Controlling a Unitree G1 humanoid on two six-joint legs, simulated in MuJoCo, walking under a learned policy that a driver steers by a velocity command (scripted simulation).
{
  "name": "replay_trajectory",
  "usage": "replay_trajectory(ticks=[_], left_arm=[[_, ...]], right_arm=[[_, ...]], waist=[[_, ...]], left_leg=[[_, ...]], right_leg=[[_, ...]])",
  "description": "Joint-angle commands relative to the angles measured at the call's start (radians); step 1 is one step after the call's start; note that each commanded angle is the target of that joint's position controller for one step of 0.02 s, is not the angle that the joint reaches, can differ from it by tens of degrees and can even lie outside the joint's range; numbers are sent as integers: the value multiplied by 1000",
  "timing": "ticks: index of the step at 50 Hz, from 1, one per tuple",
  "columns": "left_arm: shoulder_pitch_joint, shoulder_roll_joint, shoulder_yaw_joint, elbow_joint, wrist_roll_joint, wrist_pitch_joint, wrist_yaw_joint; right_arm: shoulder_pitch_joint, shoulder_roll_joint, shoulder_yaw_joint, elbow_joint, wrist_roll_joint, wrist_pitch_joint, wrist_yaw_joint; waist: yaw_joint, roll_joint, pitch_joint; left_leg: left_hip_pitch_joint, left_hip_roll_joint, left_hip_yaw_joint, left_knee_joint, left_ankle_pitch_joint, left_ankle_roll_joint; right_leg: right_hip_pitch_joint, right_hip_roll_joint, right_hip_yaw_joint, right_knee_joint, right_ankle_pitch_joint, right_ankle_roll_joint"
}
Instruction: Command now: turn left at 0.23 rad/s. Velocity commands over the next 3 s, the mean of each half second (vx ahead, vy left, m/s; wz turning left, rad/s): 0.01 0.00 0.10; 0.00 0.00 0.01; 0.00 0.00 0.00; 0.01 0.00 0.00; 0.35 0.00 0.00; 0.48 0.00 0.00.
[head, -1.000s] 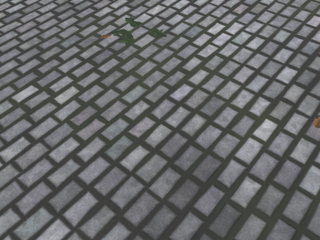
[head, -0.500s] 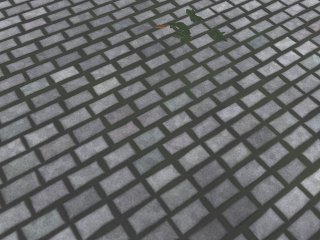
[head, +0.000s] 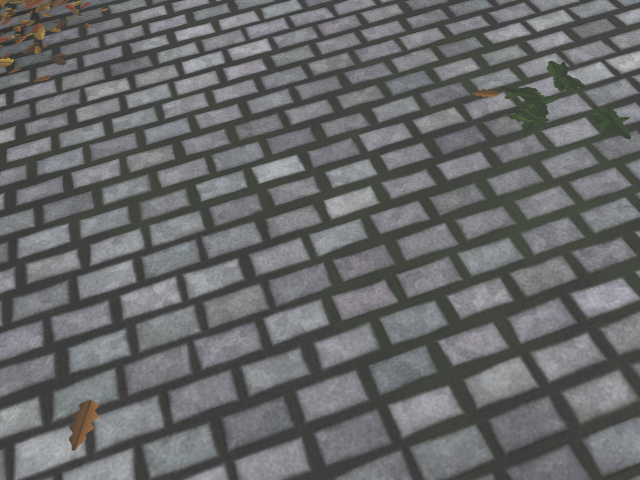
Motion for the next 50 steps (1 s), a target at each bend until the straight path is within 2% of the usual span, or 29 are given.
replay_trajectory(ticks=[1, 4, 6, 8, 9, 10, 11, 12, 13, 14, 16, 18, 21, 27, 38, 50], left_arm=[[14, 130, 30, -36, 1, -20, -2], [28, 143, 33, -16, 6, -14, -11], [43, 160, 39, 0, 10, -4, -17], [41, 164, 42, 15, 6, 7, -20], [38, 159, 40, 22, 1, 11, -20], [61, 146, 37, 31, 2, 8, -19], [69, 113, 27, 18, -3, 1, -24], [77, 69, 16, 19, -16, 3, -24], [66, 84, 16, 48, -6, 9, -18], [57, 94, 20, 63, -3, 10, -19], [58, 118, 28, 90, -2, 7, -26], [80, 102, 22, 124, -2, 0, -28], [81, 88, 18, 169, -4, -2, -25], [83, 73, 12, 244, -4, -1, -20], [98, 50, 2, 341, -6, 1, -10], [111, 17, -4, 398, -7, 3, -1]], right_arm=[[59, -41, -1, -23, 3, 6, 3], [25, -21, 18, -10, 2, 13, -2], [10, -21, 26, 0, 6, 12, -7], [40, -12, 34, 27, 6, 3, -13], [66, -3, 40, 45, 3, -7, -17], [57, -25, 41, 49, -6, -20, -23], [52, -72, 39, 43, -25, -35, -31], [-25, -94, 40, 47, -13, -42, -30], [-65, -37, 57, 45, -8, -52, -23], [-73, -19, 65, 52, -8, -59, -21], [-31, -28, 68, 87, -6, -66, -30], [4, -28, 69, 121, 2, -69, -33], [19, -18, 73, 152, 2, -71, -33], [35, -11, 77, 209, 3, -76, -36], [92, 23, 90, 292, 3, -79, -42], [148, 60, 96, 343, 2, -80, -49]], waist=[[-10, -207, -131], [9, -227, -119], [21, -243, -108], [-1, -226, -102], [-22, -202, -96], [-16, -162, -100], [1, -56, -128], [54, 82, -76], [48, 59, -60], [43, 59, -41], [28, 65, -20], [26, 38, -20], [19, -13, -12], [17, -46, -16], [15, -50, -20], [12, -49, -8]], left_leg=[[2, 16, 15, -93, 15, -14], [92, 48, 65, -292, -18, 1], [147, 55, 105, -405, -5, 17], [223, 63, 129, -568, 96, 39], [299, 71, 132, -714, 215, 54], [376, 114, 65, -778, 300, 72], [436, 251, -86, -804, 317, 99], [242, 340, -155, -787, 412, 158], [157, 325, -133, -791, 332, 159], [137, 277, -104, -796, 254, 130], [139, 226, -69, -805, 223, 99], [173, 215, -53, -798, 247, 96], [185, 214, -48, -793, 251, 104], [184, 208, -38, -793, 265, 110], [194, 199, -18, -779, 322, 109], [200, 197, -6, -763, 356, 106]], right_leg=[[151, -207, 169, -88, 493, -145], [120, -204, 180, -102, 325, -149], [96, -202, 197, -102, 262, -154], [68, -196, 203, -77, 252, -142], [29, -187, 194, -55, 245, -114], [-31, -181, 198, -45, 205, -69], [-92, -141, 155, 19, 108, -22], [-20, -32, 52, -20, -61, 7], [89, -44, 52, -39, -55, 17], [112, -44, 65, -56, -6, 17], [125, -63, 77, -61, 68, 12], [109, -75, 84, -77, 86, 11], [97, -76, 87, -93, 73, 19], [109, -82, 91, -98, 79, 20], [112, -89, 92, -87, 95, 13], [100, -89, 89, -75, 109, 10]])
